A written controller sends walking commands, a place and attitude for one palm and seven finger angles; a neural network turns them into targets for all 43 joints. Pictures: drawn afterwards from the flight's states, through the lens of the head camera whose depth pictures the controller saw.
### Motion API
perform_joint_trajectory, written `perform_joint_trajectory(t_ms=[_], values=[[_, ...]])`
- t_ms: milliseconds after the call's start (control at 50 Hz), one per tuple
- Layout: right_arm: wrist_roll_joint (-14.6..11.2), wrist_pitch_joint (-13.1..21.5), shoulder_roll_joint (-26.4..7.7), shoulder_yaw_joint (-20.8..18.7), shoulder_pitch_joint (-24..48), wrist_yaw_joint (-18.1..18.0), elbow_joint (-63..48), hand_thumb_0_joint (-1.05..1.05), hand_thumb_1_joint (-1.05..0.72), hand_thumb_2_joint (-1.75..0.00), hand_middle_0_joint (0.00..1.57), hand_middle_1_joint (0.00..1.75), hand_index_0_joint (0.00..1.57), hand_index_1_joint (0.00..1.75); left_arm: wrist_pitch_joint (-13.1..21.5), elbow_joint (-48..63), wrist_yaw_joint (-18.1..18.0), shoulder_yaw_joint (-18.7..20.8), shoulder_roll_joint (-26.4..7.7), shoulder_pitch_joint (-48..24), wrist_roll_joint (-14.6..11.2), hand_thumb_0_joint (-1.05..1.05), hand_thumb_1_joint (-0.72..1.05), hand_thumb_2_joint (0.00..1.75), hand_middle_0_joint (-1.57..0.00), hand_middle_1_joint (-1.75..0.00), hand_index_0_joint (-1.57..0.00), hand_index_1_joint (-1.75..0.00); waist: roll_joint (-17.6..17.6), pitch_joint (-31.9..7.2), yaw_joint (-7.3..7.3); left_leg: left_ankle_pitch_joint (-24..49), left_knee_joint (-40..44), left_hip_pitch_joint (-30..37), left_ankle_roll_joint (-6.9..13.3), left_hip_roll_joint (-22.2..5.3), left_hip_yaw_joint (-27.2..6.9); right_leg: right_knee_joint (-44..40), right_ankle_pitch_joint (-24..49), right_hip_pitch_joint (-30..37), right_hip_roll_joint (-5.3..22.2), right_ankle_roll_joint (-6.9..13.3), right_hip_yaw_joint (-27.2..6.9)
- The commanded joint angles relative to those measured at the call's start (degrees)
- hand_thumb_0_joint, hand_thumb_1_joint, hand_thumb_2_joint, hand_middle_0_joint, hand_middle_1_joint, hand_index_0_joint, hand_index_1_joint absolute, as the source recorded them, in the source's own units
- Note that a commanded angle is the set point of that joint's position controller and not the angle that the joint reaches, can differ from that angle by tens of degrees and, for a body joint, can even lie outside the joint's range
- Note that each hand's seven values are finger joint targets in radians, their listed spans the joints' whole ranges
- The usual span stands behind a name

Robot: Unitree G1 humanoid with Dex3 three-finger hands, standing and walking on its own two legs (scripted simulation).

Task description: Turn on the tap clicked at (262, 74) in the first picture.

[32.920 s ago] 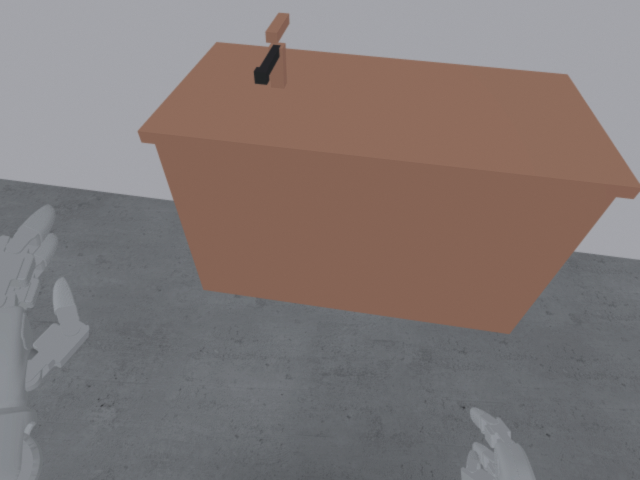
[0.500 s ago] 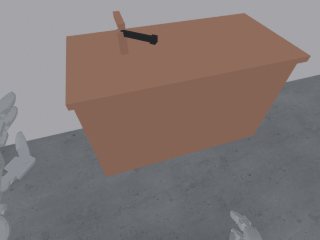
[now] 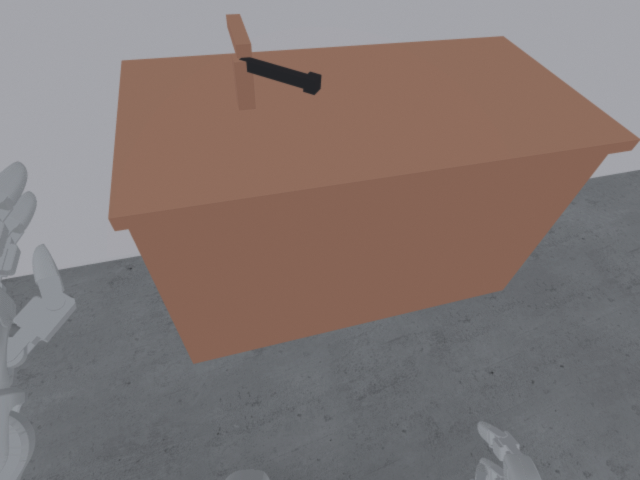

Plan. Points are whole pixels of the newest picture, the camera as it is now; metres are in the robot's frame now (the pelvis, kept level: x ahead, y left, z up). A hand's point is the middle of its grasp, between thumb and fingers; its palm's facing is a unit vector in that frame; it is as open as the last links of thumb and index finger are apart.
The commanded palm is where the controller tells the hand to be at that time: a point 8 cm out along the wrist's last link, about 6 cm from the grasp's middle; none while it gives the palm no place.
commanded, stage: shuffle to correct the standing spot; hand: left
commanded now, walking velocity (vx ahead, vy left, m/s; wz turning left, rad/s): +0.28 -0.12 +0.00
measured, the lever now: (312, 83) +0.76 +0.09 +0.10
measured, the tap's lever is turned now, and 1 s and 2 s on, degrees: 49 49 49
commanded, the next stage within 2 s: come to a stop and stand still in 1.32 s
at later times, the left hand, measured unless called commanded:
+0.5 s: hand (194, 204) +0.34 +0.18 +0.18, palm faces +0.44 -0.82 -0.37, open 7.5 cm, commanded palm +0.27 +0.21 +0.20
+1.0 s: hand (292, 152) +0.44 +0.09 +0.19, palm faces +0.41 -0.83 -0.38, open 7.5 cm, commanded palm +0.37 +0.13 +0.20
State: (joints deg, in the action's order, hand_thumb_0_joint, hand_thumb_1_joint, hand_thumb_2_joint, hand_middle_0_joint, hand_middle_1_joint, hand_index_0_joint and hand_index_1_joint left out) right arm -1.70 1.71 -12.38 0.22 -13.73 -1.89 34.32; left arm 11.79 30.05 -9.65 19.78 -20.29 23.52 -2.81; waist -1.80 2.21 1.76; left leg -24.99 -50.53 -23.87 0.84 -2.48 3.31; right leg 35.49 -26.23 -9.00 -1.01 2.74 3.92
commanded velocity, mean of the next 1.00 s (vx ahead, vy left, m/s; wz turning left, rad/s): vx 0.24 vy -0.10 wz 0.00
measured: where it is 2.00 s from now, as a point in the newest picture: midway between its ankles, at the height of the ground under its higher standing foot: (376, 437)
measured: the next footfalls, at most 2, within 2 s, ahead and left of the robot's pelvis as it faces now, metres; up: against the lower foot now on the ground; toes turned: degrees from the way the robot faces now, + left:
left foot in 0.04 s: +0.09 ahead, +0.12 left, +0.00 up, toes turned +4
right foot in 0.42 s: +0.24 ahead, -0.19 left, +0.00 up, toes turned -8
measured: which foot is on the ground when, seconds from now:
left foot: up 0.00-0.02, down 0.04-0.42, up 0.44-0.60, down 0.62-0.88, up 0.90-1.00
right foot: down 0.00-0.06, up 0.08-0.40, down 0.42-0.64, up 0.66-0.88, down 0.90-1.00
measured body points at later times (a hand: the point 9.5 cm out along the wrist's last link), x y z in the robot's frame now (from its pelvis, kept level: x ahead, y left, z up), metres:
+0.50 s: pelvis +0.11 -0.07 -0.01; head +0.14 -0.07 +0.44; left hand +0.31 +0.22 +0.20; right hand +0.28 -0.30 -0.11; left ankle +0.07 +0.07 -0.67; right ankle +0.20 -0.19 -0.72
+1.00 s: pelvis +0.22 -0.15 +0.00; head +0.24 -0.15 +0.45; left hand +0.41 +0.13 +0.21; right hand +0.39 -0.36 -0.10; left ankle +0.21 -0.01 -0.67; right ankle +0.28 -0.25 -0.72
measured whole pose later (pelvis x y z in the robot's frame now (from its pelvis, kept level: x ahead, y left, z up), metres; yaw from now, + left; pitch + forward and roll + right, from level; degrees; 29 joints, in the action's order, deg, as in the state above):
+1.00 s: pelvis +0.22 -0.15 +0.00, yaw +1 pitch -2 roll -1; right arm -1.1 2.8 -11.0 1.6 -10.9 -1.6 36.4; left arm 9.5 31.4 -8.0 19.3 -20.7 22.5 -1.9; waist 1.5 4.4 1.7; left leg -27.8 -63.4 -26.9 -1.1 -6.1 0.5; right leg 38.4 -15.3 -21.2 1.4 2.9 8.0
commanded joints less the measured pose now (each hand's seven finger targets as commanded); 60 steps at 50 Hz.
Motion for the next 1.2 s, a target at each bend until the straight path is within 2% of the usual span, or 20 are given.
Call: perform_joint_trajectory(t_ms=[0,20,40,60,160,340,380,400,440,580,620,640,720,820,860,880,920,1060,1140,1180], values=[[0.84,3.50,-4.44,-2.46,5.15,-0.74,-9.03,0.00,-0.90,-0.90,0.20,0.30,0.20,0.30,4.23,15.41,-1.23,8.74,-12.86,-7.15,-0.73,0.00,0.90,0.90,-0.20,-0.30,-0.20,-0.30,7.79,-10.39,-3.87,17.93,20.23,27.09,2.58,1.33,1.72,15.33,27.17,-12.25,5.66,3.70,-1.91],[1.31,3.35,-6.58,-3.54,5.70,-0.62,-9.50,0.00,-0.90,-0.90,0.20,0.30,0.20,0.30,4.99,16.73,-1.21,9.36,-12.19,-7.54,-1.18,0.00,0.90,0.90,-0.20,-0.30,-0.20,-0.30,21.57,-13.63,-3.86,17.51,26.15,37.16,8.41,-13.16,-23.39,31.36,5.63,-24.95,-0.86,-0.38,-0.27],[1.61,4.20,-5.50,-2.71,6.14,0.02,-10.24,0.00,-0.90,-0.90,0.20,0.30,0.20,0.30,5.58,16.19,-1.12,9.01,-12.66,-9.78,-1.16,0.00,0.90,0.90,-0.20,-0.30,-0.20,-0.30,20.03,-10.32,-4.15,19.04,32.60,32.38,14.16,-20.54,-41.24,41.77,-4.46,-30.30,-3.73,-0.30,-5.63],[1.96,5.56,-5.24,-2.27,8.70,0.06,-10.18,0.00,-0.90,-0.90,0.20,0.30,0.20,0.30,5.30,14.87,-0.15,10.58,-15.25,-10.34,-1.16,0.00,0.90,0.90,-0.20,-0.30,-0.20,-0.30,15.25,-5.88,-3.71,14.85,35.42,26.24,15.90,-23.83,-45.52,47.91,-2.52,-34.63,-0.41,-0.51,-9.69],[0.95,6.68,-5.47,-3.67,5.30,1.04,-8.14,0.00,-0.90,-0.90,0.20,0.30,0.20,0.30,5.30,16.35,2.20,10.72,-11.58,3.28,-0.68,0.00,0.90,0.90,-0.20,-0.30,-0.20,-0.30,11.45,-6.65,-1.06,21.10,30.90,19.17,11.18,-16.17,-15.69,35.93,8.86,-34.56,4.79,-1.51,-5.48],[0.96,8.68,-4.72,-2.64,4.49,-1.18,-8.18,0.00,-0.90,-0.90,0.20,0.30,0.20,0.30,4.08,7.93,1.18,9.13,-10.32,-3.11,1.23,0.00,0.90,0.90,-0.20,-0.30,-0.20,-0.30,9.42,-6.32,-0.54,8.98,19.40,3.45,4.42,-10.78,1.80,-4.42,16.39,1.44,0.02,-2.45,7.75],[0.66,8.28,-3.22,-2.17,4.56,-0.76,-8.51,0.00,-0.90,-0.90,0.20,0.30,0.20,0.30,3.11,8.87,0.54,8.29,-12.03,-6.62,1.81,0.00,0.90,0.90,-0.20,-0.30,-0.20,-0.30,-5.96,-9.39,-0.23,5.42,-8.59,-6.51,1.67,-2.38,5.12,-10.87,10.42,11.25,8.32,3.43,-9.00],[0.62,7.96,-3.10,-2.10,5.66,-0.38,-9.38,0.00,-0.90,-0.90,0.20,0.30,0.20,0.30,2.82,9.65,-0.12,9.79,-14.38,-7.64,1.78,0.00,0.90,0.90,-0.20,-0.30,-0.20,-0.30,-15.17,-11.29,0.02,-6.57,-22.76,-18.00,0.33,1.61,1.84,-14.98,14.07,16.28,20.05,11.08,-29.82],[0.55,7.59,-5.42,-2.93,5.73,0.73,-8.58,0.00,-0.90,-0.90,0.20,0.30,0.20,0.30,3.59,14.98,0.16,8.12,-13.57,-8.67,0.92,0.00,0.90,0.90,-0.20,-0.30,-0.20,-0.30,-13.69,-9.04,0.44,-5.09,-27.28,-17.00,-0.36,-2.62,-5.37,-20.11,-1.55,6.03,23.58,14.56,-33.36],[1.18,3.45,-3.95,-2.12,5.98,-1.45,-8.67,0.00,-0.90,-0.90,0.20,0.30,0.20,0.30,3.09,19.88,-0.93,11.17,-13.23,-2.68,-1.17,0.00,0.90,0.90,-0.20,-0.30,-0.20,-0.30,8.80,-11.06,-2.79,5.11,20.31,19.24,-0.58,-0.79,2.10,2.27,-6.14,-18.99,8.28,4.24,-1.68],[0.89,4.15,-6.22,-2.77,6.52,-1.29,-10.02,0.00,-0.90,-0.90,0.20,0.30,0.20,0.30,4.51,17.91,-0.88,10.47,-11.26,-6.91,-0.79,0.00,0.90,0.90,-0.20,-0.30,-0.20,-0.30,26.22,-3.03,-3.71,-4.58,39.20,16.60,10.80,-20.86,-36.44,28.31,-7.42,-33.15,-1.02,-1.17,-0.50],[1.14,4.81,-4.85,-2.48,7.20,-1.02,-9.65,0.00,-0.90,-0.90,0.20,0.30,0.20,0.30,4.26,12.44,-0.15,11.33,-12.86,-6.14,0.05,0.00,0.90,0.90,-0.20,-0.30,-0.20,-0.30,21.88,-0.59,-3.92,-6.35,40.51,14.24,12.27,-23.24,-39.36,33.62,-2.62,-35.97,2.98,-0.92,-5.37],[0.81,5.59,-5.16,-3.11,4.76,-0.02,-9.20,0.00,-0.90,-0.90,0.20,0.30,0.20,0.30,3.47,12.54,1.48,6.60,-8.50,-2.24,0.28,0.00,0.90,0.90,-0.20,-0.30,-0.20,-0.30,13.48,-4.43,-1.83,19.08,29.89,16.13,9.56,-17.05,-15.83,22.17,3.75,-30.63,4.68,-2.05,-2.32],[1.08,5.94,-4.95,-2.15,5.20,-0.31,-9.82,0.00,-0.90,-0.90,0.20,0.30,0.20,0.30,1.82,11.87,0.42,6.85,-9.71,-2.24,1.16,0.00,0.90,0.90,-0.20,-0.30,-0.20,-0.30,12.30,-8.58,-0.50,12.86,17.92,5.45,2.92,-10.59,0.04,-6.68,13.63,-0.66,-0.78,-2.77,6.88],[0.86,5.51,-2.82,-1.58,5.06,-0.69,-10.04,0.00,-0.90,-0.90,0.20,0.30,0.20,0.30,0.80,10.58,-0.42,8.52,-12.86,-4.70,1.70,0.00,0.90,0.90,-0.20,-0.30,-0.20,-0.30,-8.19,-10.27,-0.44,-0.44,-6.07,-9.73,-0.55,-1.57,5.07,-13.56,8.21,10.19,11.76,3.94,-14.75],[0.87,5.44,-2.98,-1.11,6.67,-0.88,-10.61,0.00,-0.90,-0.90,0.20,0.30,0.20,0.30,0.96,11.88,-1.00,10.73,-15.93,-6.72,1.28,0.00,0.90,0.90,-0.20,-0.30,-0.20,-0.30,-13.72,-9.94,0.13,-8.65,-16.80,-17.65,-1.43,-0.04,1.19,-17.69,11.65,11.70,21.39,9.89,-29.16],[0.48,5.75,-4.75,-1.95,7.55,-0.29,-9.39,0.00,-0.90,-0.90,0.20,0.30,0.20,0.30,1.56,14.76,-0.29,8.81,-14.41,-6.94,0.60,0.00,0.90,0.90,-0.20,-0.30,-0.20,-0.30,-11.17,-6.07,0.08,-5.16,-21.56,-17.38,-1.78,-3.37,-4.43,-21.34,1.03,3.19,23.64,13.23,-33.19],[1.52,4.40,-3.27,-1.31,7.23,-2.37,-7.72,0.00,-0.90,-0.90,0.20,0.30,0.20,0.30,2.02,13.97,-1.39,10.39,-12.04,-1.12,-0.83,0.00,0.90,0.90,-0.20,-0.30,-0.20,-0.30,0.44,-9.56,-1.56,9.68,18.86,13.90,-1.22,0.52,5.73,-10.57,0.16,-11.06,12.15,4.98,-6.26],[0.96,5.20,-5.04,-1.54,6.88,-2.50,-8.58,0.00,-0.90,-0.90,0.20,0.30,0.20,0.30,2.56,9.23,-0.62,7.34,-9.80,-3.56,0.15,0.00,0.90,0.90,-0.20,-0.30,-0.20,-0.30,19.77,-5.11,-3.22,-0.34,37.13,15.17,9.74,-19.87,-28.62,19.38,-5.19,-24.06,1.59,-1.81,-1.75],[1.06,6.05,-4.57,-1.79,6.21,-2.31,-8.10,0.00,-0.90,-0.90,0.20,0.30,0.20,0.30,2.71,10.84,-0.05,6.48,-10.21,-4.06,0.94,0.00,0.90,0.90,-0.20,-0.30,-0.20,-0.30,14.64,-2.76,-2.86,8.36,34.40,17.19,11.32,-19.22,-25.45,21.31,-1.46,-28.29,3.92,-2.00,-4.08]])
